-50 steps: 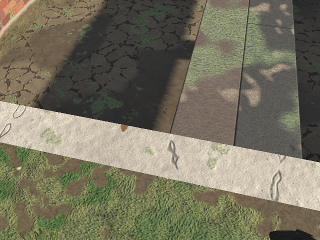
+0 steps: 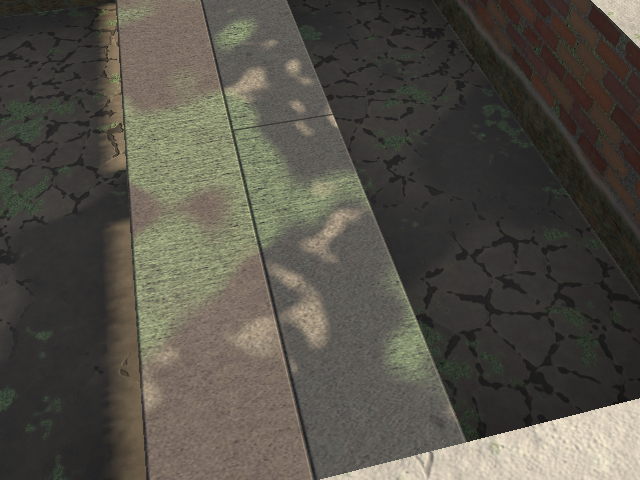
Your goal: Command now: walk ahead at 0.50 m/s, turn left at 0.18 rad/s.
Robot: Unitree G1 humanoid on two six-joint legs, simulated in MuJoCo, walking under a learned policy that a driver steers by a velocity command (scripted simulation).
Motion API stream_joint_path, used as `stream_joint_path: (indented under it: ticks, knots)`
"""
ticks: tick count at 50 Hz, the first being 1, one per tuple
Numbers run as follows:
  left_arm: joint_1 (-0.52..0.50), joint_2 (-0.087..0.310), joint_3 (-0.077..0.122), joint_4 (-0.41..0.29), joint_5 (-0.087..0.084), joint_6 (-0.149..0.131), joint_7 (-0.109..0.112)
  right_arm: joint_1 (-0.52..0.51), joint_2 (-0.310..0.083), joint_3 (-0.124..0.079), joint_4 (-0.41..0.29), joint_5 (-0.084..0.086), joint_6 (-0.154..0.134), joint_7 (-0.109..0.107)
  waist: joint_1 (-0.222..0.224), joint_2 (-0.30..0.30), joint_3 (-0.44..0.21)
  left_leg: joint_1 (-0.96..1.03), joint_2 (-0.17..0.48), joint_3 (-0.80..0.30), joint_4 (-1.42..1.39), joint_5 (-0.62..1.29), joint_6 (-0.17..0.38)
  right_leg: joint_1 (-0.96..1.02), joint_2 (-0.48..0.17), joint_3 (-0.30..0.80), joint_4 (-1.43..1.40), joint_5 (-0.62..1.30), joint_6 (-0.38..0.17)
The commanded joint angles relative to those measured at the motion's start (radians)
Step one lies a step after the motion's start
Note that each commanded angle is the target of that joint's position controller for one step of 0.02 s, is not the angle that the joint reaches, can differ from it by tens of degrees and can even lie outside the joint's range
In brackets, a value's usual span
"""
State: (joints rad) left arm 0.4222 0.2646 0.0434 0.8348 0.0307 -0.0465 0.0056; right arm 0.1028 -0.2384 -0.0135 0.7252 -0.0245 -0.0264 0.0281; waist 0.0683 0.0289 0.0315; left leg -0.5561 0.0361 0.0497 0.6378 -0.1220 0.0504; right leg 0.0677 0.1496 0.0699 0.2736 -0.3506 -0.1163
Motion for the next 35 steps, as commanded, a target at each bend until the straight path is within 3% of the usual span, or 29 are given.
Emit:
stream_joint_path:
  ticks: [1,2,3,4,5,6,7,9,11,14,16,19,22,25,27,28,29,30,31,32,33,34,35]
  knots:
    - [0.002,0.163,0.033,-0.035,0.007,-0.008,0.018,0.105,-0.129,-0.046,-0.03,0.009,-0.024,-0.009,-0.094,-0.096,-0.052,0.206,-0.089,0.02,-0.079,-0.094,0.071,0.016,-0.308,0.032,0.215,1.107,-0.033]
    - [-0.028,0.158,0.028,-0.038,-0.001,-0.007,0.019,0.266,-0.136,-0.056,0.019,0.005,-0.033,-0.016,-0.177,-0.072,-0.122,0.398,-0.088,0.001,-0.165,-0.017,0.102,-0.044,-0.279,-0.013,0.395,1.071,-0.014]
    - [-0.029,0.121,0.013,-0.073,-0.005,-0.014,0.018,0.423,-0.206,-0.075,0.047,-0.007,-0.038,-0.026,-0.223,0.021,-0.232,0.643,0.113,-0.249,-0.188,-0.024,0.158,-0.233,-0.227,-0.063,0.677,0.716,0.012]
    - [0.073,0.068,0.008,-0.088,-0.012,-0.016,0.002,0.394,-0.299,-0.101,0.054,0.0,-0.022,-0.023,-0.125,0.241,-0.252,0.819,0.326,-0.747,-0.287,-0.06,0.3,-0.603,-0.027,-0.109,0.972,-0.129,0.068]
    - [0.01,0.13,0.015,-0.08,0.02,-0.016,0.005,0.322,-0.223,-0.087,0.044,0.035,-0.009,-0.006,-0.121,0.073,-0.166,0.746,0.288,-0.777,-0.34,-0.184,0.285,-0.709,-0.086,0.002,1.042,-0.112,0.055]
    - [-0.068,0.136,0.018,-0.098,0.013,-0.023,-0.002,0.242,-0.182,-0.077,0.027,0.034,-0.005,-0.002,-0.101,0.026,-0.054,0.615,0.261,-0.638,-0.361,-0.181,0.27,-0.732,-0.13,0.002,1.032,-0.02,0.059]
    - [-0.107,0.136,0.016,-0.107,0.01,-0.025,-0.003,0.202,-0.151,-0.07,0.029,0.03,-0.01,-0.001,-0.083,-0.019,-0.002,0.516,0.214,-0.553,-0.392,-0.108,0.244,-0.71,-0.164,-0.01,0.986,0.034,0.07]
    - [-0.108,0.121,0.01,-0.109,0.013,0.0,-0.009,0.188,-0.134,-0.06,0.046,0.034,-0.024,-0.003,-0.039,0.009,0.002,0.419,0.121,-0.435,-0.426,0.008,0.19,-0.636,-0.204,-0.005,0.903,0.08,0.099]
    - [-0.114,0.108,0.003,-0.118,0.011,0.015,-0.014,0.224,-0.153,-0.066,0.06,0.039,-0.033,-0.004,-0.039,0.021,-0.023,0.417,0.097,-0.384,-0.426,0.162,0.2,-0.633,-0.21,-0.025,0.881,0.085,0.133]
    - [-0.194,0.096,-0.003,-0.151,0.016,0.027,-0.012,0.283,-0.172,-0.071,0.079,0.039,-0.032,-0.011,-0.054,0.003,0.0,0.408,0.082,-0.364,-0.446,0.201,0.214,-0.712,-0.23,-0.044,0.826,0.123,0.167]
    - [-0.257,0.093,-0.004,-0.174,0.008,0.026,-0.011,0.316,-0.183,-0.074,0.084,0.029,-0.035,-0.013,-0.073,-0.003,0.018,0.422,0.083,-0.347,-0.411,0.446,0.203,-0.749,-0.229,-0.055,0.772,0.157,0.184]
    - [-0.298,0.082,-0.004,-0.197,0.002,0.025,-0.008,0.361,-0.18,-0.073,0.091,0.032,-0.021,-0.02,-0.092,0.021,-0.031,0.485,0.05,-0.299,-0.292,0.793,0.153,-0.745,-0.195,-0.072,0.702,0.197,0.18]
    - [-0.376,0.074,-0.009,-0.23,-0.008,0.023,-0.003,0.39,-0.179,-0.072,0.091,0.027,0.003,-0.035,-0.124,0.057,-0.045,0.531,0.036,-0.331,-0.238,0.805,0.128,-0.744,-0.156,-0.074,0.602,0.222,0.164]
    - [-0.392,0.081,-0.019,-0.234,-0.018,0.008,-0.001,0.371,-0.188,-0.079,0.075,0.01,0.029,-0.044,-0.131,0.072,-0.05,0.549,0.047,-0.379,-0.179,0.82,0.125,-0.673,-0.114,-0.063,0.484,0.189,0.14]
    - [-0.305,0.106,-0.015,-0.21,-0.023,-0.006,0.006,0.299,-0.197,-0.084,0.049,0.009,0.033,-0.049,-0.084,0.093,-0.056,0.513,0.039,-0.419,-0.124,0.787,0.087,-0.523,-0.102,-0.029,0.343,0.184,0.108]
    - [-0.224,0.127,-0.009,-0.183,-0.022,-0.014,0.013,0.249,-0.212,-0.088,0.031,0.016,0.028,-0.048,-0.041,0.098,-0.074,0.484,0.017,-0.434,-0.069,0.755,0.06,-0.402,-0.092,-0.02,0.24,0.228,0.089]
    - [-0.12,0.145,-0.002,-0.152,-0.016,-0.029,0.024,0.202,-0.214,-0.088,0.014,0.033,0.017,-0.04,0.02,0.065,-0.108,0.422,-0.028,-0.421,0.059,0.65,0.026,-0.225,-0.128,0.005,0.108,0.422,0.069]
    - [-0.049,0.219,0.009,-0.149,-0.019,-0.036,0.032,0.253,-0.154,-0.072,-0.019,0.043,0.009,-0.035,-0.006,-0.114,-0.249,0.286,-0.107,-0.312,0.32,0.085,-0.018,0.039,-0.387,0.197,0.177,0.89,0.027]
    - [-0.077,0.235,0.01,-0.176,-0.036,-0.007,0.021,0.447,-0.126,-0.072,-0.013,0.048,0.023,-0.048,-0.095,-0.264,-0.364,0.136,-0.247,-0.191,0.543,-0.634,-0.033,0.135,-0.641,0.434,0.241,1.309,-0.121]
    - [-0.108,0.19,0.013,-0.185,-0.054,0.015,0.016,0.471,-0.189,-0.084,0.033,0.001,0.042,-0.052,-0.1,-0.211,-0.357,0.107,-0.171,-0.156,0.636,-0.576,-0.036,0.007,-0.629,0.476,0.207,1.051,-0.168]
    - [-0.178,0.103,-0.009,-0.199,-0.052,0.021,0.018,0.365,-0.208,-0.089,0.037,-0.013,0.057,-0.043,-0.093,-0.124,-0.212,0.094,-0.137,-0.152,0.663,-0.479,-0.048,-0.137,-0.542,0.351,0.155,0.819,-0.144]
    - [-0.244,0.075,-0.018,-0.208,-0.046,0.024,0.023,0.301,-0.198,-0.09,0.024,-0.008,0.07,-0.033,-0.112,-0.12,-0.129,0.1,-0.108,-0.139,0.633,-0.397,-0.066,-0.25,-0.469,0.245,0.087,0.65,-0.1]
    - [-0.271,0.086,-0.017,-0.208,-0.036,0.023,0.029,0.274,-0.189,-0.088,0.016,-0.003,0.083,-0.023,-0.119,-0.159,-0.09,0.107,-0.084,-0.13,0.619,-0.345,-0.083,-0.309,-0.427,0.173,0.046,0.559,-0.077]
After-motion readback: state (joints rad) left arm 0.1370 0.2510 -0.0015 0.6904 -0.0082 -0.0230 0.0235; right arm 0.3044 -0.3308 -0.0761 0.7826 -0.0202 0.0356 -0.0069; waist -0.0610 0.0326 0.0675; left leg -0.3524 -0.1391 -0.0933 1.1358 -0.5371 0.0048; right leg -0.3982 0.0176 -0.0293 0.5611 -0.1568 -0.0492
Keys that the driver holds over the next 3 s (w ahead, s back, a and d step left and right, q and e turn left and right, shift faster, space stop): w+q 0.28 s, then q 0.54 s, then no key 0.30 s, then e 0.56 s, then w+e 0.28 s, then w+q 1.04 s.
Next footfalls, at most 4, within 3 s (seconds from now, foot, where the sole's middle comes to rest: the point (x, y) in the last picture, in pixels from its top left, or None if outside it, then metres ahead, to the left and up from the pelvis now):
0.04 left None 0.18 0.09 -0.77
0.60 right None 0.45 -0.02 -0.77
1.06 left None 0.25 0.09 -0.77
1.30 right None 0.39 -0.08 -0.77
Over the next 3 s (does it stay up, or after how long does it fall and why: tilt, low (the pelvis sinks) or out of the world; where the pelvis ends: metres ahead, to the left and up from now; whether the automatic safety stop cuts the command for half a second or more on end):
stays up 0.73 0.08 0.01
